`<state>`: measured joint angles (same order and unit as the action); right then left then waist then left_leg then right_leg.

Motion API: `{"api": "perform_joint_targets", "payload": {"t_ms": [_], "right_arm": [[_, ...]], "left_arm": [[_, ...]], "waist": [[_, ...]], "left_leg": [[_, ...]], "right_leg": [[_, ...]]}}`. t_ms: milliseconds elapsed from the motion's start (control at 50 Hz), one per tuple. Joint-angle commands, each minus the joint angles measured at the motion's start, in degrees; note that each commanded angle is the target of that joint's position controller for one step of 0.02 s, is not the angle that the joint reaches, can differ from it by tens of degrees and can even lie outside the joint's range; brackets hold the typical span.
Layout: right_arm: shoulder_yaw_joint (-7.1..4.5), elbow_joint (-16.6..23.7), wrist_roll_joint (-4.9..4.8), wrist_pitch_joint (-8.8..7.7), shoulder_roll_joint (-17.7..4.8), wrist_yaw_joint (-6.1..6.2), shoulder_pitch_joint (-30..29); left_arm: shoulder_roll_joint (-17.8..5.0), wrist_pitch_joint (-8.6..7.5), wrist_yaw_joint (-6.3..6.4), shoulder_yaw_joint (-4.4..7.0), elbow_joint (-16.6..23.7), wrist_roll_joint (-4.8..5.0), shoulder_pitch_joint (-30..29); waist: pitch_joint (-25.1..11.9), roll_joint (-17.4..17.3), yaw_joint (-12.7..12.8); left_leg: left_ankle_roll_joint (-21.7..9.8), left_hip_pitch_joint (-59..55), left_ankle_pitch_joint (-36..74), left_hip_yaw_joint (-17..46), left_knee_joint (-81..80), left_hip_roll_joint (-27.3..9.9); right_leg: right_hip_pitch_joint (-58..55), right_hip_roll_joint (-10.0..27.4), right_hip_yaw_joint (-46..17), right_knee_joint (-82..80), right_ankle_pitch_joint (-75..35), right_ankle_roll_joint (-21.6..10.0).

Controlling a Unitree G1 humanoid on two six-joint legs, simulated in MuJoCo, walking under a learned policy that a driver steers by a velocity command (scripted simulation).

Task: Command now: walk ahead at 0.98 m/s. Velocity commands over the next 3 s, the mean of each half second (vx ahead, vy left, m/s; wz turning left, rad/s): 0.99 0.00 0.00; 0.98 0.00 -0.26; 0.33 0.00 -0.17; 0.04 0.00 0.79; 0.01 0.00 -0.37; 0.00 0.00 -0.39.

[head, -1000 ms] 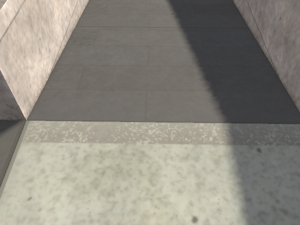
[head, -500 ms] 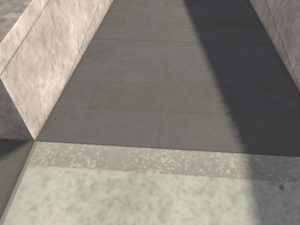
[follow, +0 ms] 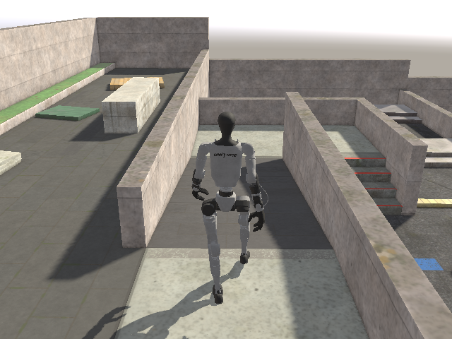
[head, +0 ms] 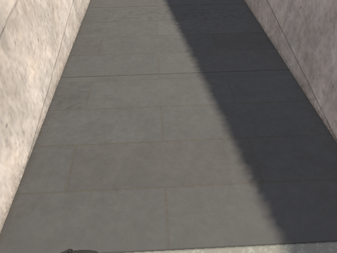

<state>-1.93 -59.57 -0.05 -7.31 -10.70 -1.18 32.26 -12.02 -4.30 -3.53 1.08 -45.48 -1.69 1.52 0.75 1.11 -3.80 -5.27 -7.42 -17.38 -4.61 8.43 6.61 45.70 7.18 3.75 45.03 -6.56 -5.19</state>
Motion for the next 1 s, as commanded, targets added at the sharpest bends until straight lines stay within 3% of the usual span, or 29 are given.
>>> {"api": "perform_joint_targets", "payload": {"t_ms": [20,80,120,140,160,180,200,240,300,360,400,460,500,540,580,620,640,660,680,700,720,740,780,820,860,900,920,960,1000], "right_arm": [[-0.63,3.10,-0.36,-1.46,-7.95,0.77,-0.43],[-0.96,2.49,1.06,-0.35,-11.64,1.86,0.26],[-1.77,2.31,2.63,1.46,-14.32,3.00,-1.86],[-1.90,3.14,2.69,1.88,-13.97,3.05,-4.71],[-0.47,5.50,1.69,1.43,-6.55,1.95,-3.34],[-0.03,6.83,-1.67,0.18,-4.06,0.79,1.57],[-0.65,8.62,-1.15,-0.06,-8.20,1.57,-6.56],[-0.38,10.28,-0.05,-0.02,-6.98,1.16,-13.28],[0.53,11.58,2.41,2.60,-3.31,-0.80,-13.40],[1.06,16.43,2.78,3.18,-4.56,-1.70,-24.51],[1.61,18.13,2.36,2.47,-4.52,-2.38,-30.63],[1.66,18.48,1.07,1.68,-5.38,-2.99,-33.80],[1.26,18.60,1.12,1.77,-6.94,-2.42,-35.10],[0.70,19.05,2.36,1.60,-8.80,-1.61,-35.67],[-0.67,16.63,2.27,1.57,-11.59,-0.57,-27.15],[-2.71,10.09,2.22,1.75,-15.13,1.21,-5.92],[-3.54,8.13,3.06,2.03,-18.39,1.89,1.50],[-4.17,8.97,4.48,2.09,-21.41,1.27,-1.49],[-4.47,8.31,2.06,1.90,-18.09,-0.10,-2.16],[-3.80,7.98,1.78,1.42,-14.20,-0.11,-6.61],[-3.14,8.14,2.51,0.92,-10.54,-0.14,-9.71],[-2.51,8.16,2.75,0.40,-9.34,0.19,-10.75],[-1.43,5.71,1.19,-0.67,-7.42,0.28,-8.80],[-1.46,4.98,-0.23,-1.76,-8.42,0.19,-9.31],[-0.67,4.97,-0.46,-2.47,-7.61,0.12,-9.92],[-0.93,5.03,-0.85,-3.50,-10.41,0.63,-10.54],[-0.28,4.24,-1.20,-3.65,-8.14,1.06,-8.00],[0.17,3.28,-1.39,-2.89,-9.03,2.82,-4.36],[-0.10,3.52,-1.59,-1.72,-11.65,4.88,-4.15]], "left_arm": [[-1.96,-0.54,-0.11,-0.49,4.53,0.79,-7.35],[-5.24,-0.57,0.99,0.53,4.24,0.61,-4.07],[-9.28,-0.53,2.46,2.40,-0.65,0.77,13.70],[-11.68,-0.33,3.48,3.65,-3.88,-0.02,24.88],[-16.53,-0.11,4.35,5.12,-4.78,-1.66,30.77],[-16.02,-0.10,3.11,5.47,-5.01,-1.54,28.33],[-12.08,-0.39,2.42,5.08,-5.08,-0.58,22.72],[-5.84,-1.47,2.08,3.67,-6.12,-0.71,18.19],[-3.30,-2.80,2.85,2.33,-8.61,0.40,19.07],[-6.00,-3.93,2.44,2.53,-9.13,1.42,21.16],[-5.77,-4.51,1.97,2.29,-9.41,2.17,22.70],[-8.54,-5.46,2.24,2.55,-10.70,3.02,26.14],[-9.39,-4.93,2.73,2.45,-11.24,2.60,27.56],[-11.17,-3.74,3.80,2.56,-12.24,1.78,29.31],[-13.90,-2.06,5.17,3.25,-13.27,-0.13,29.94],[-15.13,-0.34,6.12,4.09,-13.27,-1.43,25.83],[-8.80,-0.75,5.77,3.18,-11.49,-2.06,24.65],[-3.17,-2.44,4.33,1.67,-8.80,3.68,34.65],[-7.79,-3.32,4.96,2.05,-7.38,3.04,26.04],[-8.60,-3.60,4.85,2.09,-6.42,3.11,20.07],[-8.02,-3.20,4.70,1.90,-7.16,2.11,18.22],[-7.02,-2.14,4.08,1.77,-7.55,0.96,18.28],[-4.39,-0.03,2.62,1.38,-7.35,-0.50,19.12],[-3.56,0.70,1.31,0.81,-3.91,-0.26,12.82],[-2.21,0.07,0.11,0.18,-2.06,0.78,8.41],[-0.80,-1.06,-0.76,-0.82,-1.54,0.53,6.84],[-3.66,-1.45,-1.01,-0.17,-2.21,0.78,3.94],[-4.52,-2.07,-1.43,-0.18,-2.68,-0.55,3.61],[-6.04,-1.79,-1.13,0.42,-5.41,-1.99,10.81]], "waist": [[9.44,-2.20,1.71],[2.81,-6.42,4.62],[-6.87,-9.04,13.19],[-11.54,-8.05,18.46],[-17.44,2.94,16.26],[-23.18,14.38,10.61],[-13.45,5.40,10.13],[-2.60,-4.53,6.64],[2.71,-1.24,1.35],[8.38,-0.81,2.27],[9.78,-2.23,3.75],[8.38,-0.18,5.32],[7.14,0.66,6.17],[6.31,2.85,5.95],[0.85,4.52,1.52],[-7.30,4.98,-8.99],[-12.02,-2.78,-9.06],[-21.11,-21.90,-0.17],[-16.74,-11.29,-3.13],[-7.48,-7.98,-1.81],[-1.33,-0.42,0.20],[0.39,0.56,2.32],[2.81,-2.17,5.37],[5.87,-4.15,5.92],[7.69,-3.58,6.15],[5.46,-6.13,6.79],[6.97,-0.38,4.74],[7.23,-0.41,4.79],[2.45,-1.73,7.56]], "left_leg": [[-3.29,11.31,39.39,3.85,-9.67,-14.46],[-1.71,-2.94,72.47,2.25,3.15,-16.81],[-1.67,-3.06,77.69,1.88,26.28,-18.27],[-2.03,6.14,66.19,1.07,42.91,-16.54],[-2.06,25.39,27.55,1.15,66.01,-9.51],[-1.25,43.92,-8.33,8.94,80.77,-0.87],[-3.11,50.36,-2.13,10.68,79.49,-6.19],[-3.19,47.64,3.08,10.18,71.97,-10.30],[-0.66,43.49,2.96,9.75,63.71,-13.76],[1.36,46.86,12.18,5.00,49.78,-15.35],[1.34,40.24,23.81,0.77,35.14,-13.24],[-0.56,31.91,39.30,-0.62,23.85,-10.97],[-1.70,33.59,40.10,-1.03,19.49,-9.43],[-3.08,34.12,32.99,-1.56,16.25,-7.08],[-3.97,27.60,24.76,-1.34,15.62,-3.97],[-5.98,7.22,18.57,1.28,15.70,-6.81],[-6.05,-8.74,13.96,10.45,28.64,-16.35],[-14.41,-24.39,9.21,45.83,18.48,-31.13],[-13.17,-19.73,8.04,44.89,12.58,-26.86],[-13.21,-10.33,7.70,37.58,9.82,-25.69],[-11.33,0.48,12.94,30.74,8.19,-23.80],[-9.15,7.45,18.66,25.30,7.31,-22.09],[-4.64,14.93,28.81,16.28,5.65,-18.82],[-0.97,19.39,35.85,8.00,1.68,-15.60],[3.28,22.19,48.14,-2.02,1.72,-10.12],[2.96,24.94,41.21,-3.06,2.66,-13.41],[4.03,21.29,42.76,-5.48,2.09,-11.16],[6.11,14.80,50.56,-7.95,9.60,-11.13],[8.17,12.97,61.08,-8.59,25.52,-12.28]], "right_leg": [[-12.61,-4.09,4.39,-10.19,-5.48,-1.51],[-17.89,-10.53,6.37,-13.28,4.55,-3.50],[-34.79,-12.52,4.03,-14.40,12.22,-5.43],[-48.66,-8.61,0.42,-15.06,16.19,-7.01],[-64.23,6.48,-18.74,-13.53,33.26,-10.27],[-73.44,15.81,-50.98,-25.75,41.60,-16.74],[-66.74,12.21,-44.47,-29.22,39.95,-13.89],[-48.97,8.50,-29.71,-32.28,28.30,-10.84],[-35.40,3.33,-19.83,-37.00,26.43,-7.76],[-30.15,-0.10,-11.71,-42.24,16.87,-7.39],[-27.26,-4.05,-5.50,-43.07,5.39,-5.67],[-32.82,-2.02,-3.77,-45.13,-5.07,-3.80],[-43.30,-1.00,-2.52,-43.08,-12.77,-2.83],[-53.18,1.48,-2.73,-36.83,-27.65,-2.31],[-60.41,2.95,-2.75,-22.54,-40.58,-1.89],[-52.07,1.43,-1.59,7.69,-37.82,-1.85],[-32.83,-3.92,-3.61,31.52,4.51,-2.77],[-8.84,-13.84,-8.14,48.98,38.83,-0.56],[-4.38,-9.54,-11.27,44.36,33.36,-2.32],[-1.79,-7.26,-9.91,40.01,26.69,-2.18],[-4.85,-4.90,-9.96,35.42,23.34,-1.92],[-9.19,-3.51,-10.18,31.40,22.18,-1.58],[-13.95,-1.23,-9.68,23.56,20.90,-0.70],[-13.93,-0.61,-6.51,14.43,13.94,-0.14],[-17.35,-3.69,-1.14,2.70,-0.13,-1.08],[-24.55,-2.71,0.52,-6.18,-15.91,-2.39],[-22.75,-5.60,3.94,-8.47,-20.53,-2.59],[-23.09,-9.14,7.12,-14.24,-23.77,-3.58],[-32.22,-13.87,9.65,-15.26,-21.56,-3.57]]}}
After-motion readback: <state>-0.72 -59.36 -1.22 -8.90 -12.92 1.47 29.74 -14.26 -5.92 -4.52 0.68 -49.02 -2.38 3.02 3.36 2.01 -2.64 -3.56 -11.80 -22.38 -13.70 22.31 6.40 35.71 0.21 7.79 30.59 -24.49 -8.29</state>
